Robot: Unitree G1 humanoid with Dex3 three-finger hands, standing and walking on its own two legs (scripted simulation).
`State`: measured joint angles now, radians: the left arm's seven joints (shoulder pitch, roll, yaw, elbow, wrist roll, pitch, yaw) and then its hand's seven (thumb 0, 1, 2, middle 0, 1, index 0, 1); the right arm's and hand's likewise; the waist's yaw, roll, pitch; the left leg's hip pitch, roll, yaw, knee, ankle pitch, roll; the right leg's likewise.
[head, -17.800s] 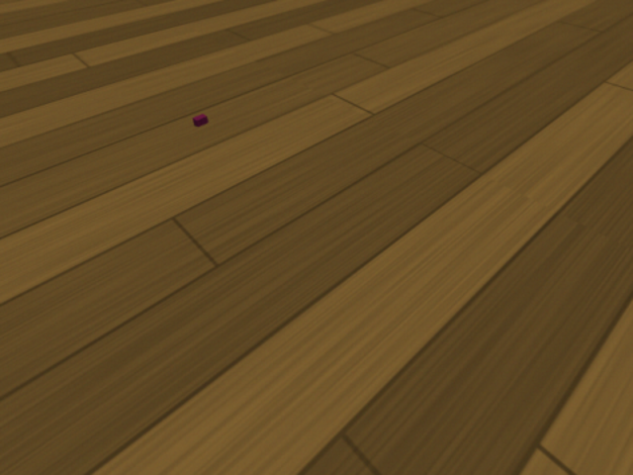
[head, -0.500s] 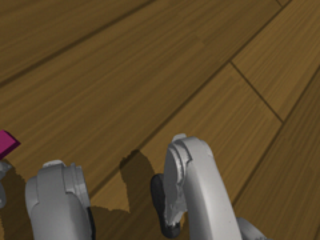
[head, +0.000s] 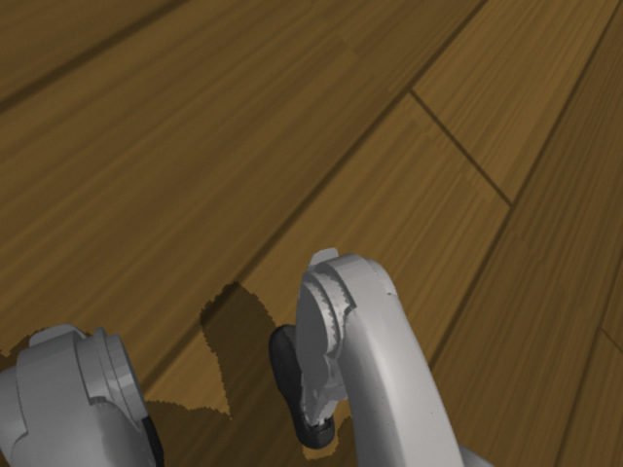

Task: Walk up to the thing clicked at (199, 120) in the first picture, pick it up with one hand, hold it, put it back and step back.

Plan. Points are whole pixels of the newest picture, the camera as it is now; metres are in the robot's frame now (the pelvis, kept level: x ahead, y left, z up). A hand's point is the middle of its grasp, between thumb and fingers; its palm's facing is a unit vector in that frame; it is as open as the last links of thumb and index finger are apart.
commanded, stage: rest palm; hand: left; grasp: from above
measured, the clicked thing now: out of the picture +0.37 +0.35 -0.27
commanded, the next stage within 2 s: close in 0.56 s
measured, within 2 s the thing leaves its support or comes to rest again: neither
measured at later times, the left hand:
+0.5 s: hand out of the picture +0.37 +0.35 -0.26, palm faces -0.29 -0.35 -0.89, open 13.9 cm
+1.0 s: hand out of the picture +0.37 +0.36 -0.26, palm faces -0.30 -0.34 -0.89, open 13.2 cm
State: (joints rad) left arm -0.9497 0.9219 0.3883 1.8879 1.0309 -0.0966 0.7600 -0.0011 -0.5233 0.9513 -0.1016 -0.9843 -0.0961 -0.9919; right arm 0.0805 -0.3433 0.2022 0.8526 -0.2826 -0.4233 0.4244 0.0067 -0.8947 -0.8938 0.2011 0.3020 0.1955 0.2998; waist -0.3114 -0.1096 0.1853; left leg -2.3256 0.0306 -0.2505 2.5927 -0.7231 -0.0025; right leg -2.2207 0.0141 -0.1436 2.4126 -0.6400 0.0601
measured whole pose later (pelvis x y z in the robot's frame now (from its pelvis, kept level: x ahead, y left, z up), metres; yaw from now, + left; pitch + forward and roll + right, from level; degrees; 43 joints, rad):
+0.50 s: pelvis -0.01 +0.01 +0.00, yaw -1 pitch +22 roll -15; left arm -0.97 0.96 0.32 1.89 1.01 -0.08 0.80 0.00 -0.46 0.90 -0.10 -1.03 -0.12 -1.01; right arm 0.04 -0.37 0.25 0.81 -0.27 -0.46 0.45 0.01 -0.90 -0.89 0.20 0.30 0.19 0.30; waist -0.32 -0.16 0.22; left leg -2.31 0.03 -0.27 2.61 -0.72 0.02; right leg -2.17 0.02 -0.16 2.39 -0.63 0.08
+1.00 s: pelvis -0.01 +0.01 +0.00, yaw -2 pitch +22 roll -15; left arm -0.99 1.01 0.29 1.89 0.99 -0.08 0.77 0.00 -0.36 0.84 -0.19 -1.04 -0.19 -0.97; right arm 0.05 -0.38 0.28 0.76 -0.26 -0.45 0.43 0.01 -0.89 -0.89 0.20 0.30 0.20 0.30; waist -0.33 -0.17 0.25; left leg -2.30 0.03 -0.28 2.60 -0.71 0.01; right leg -2.17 0.03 -0.17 2.38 -0.62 0.08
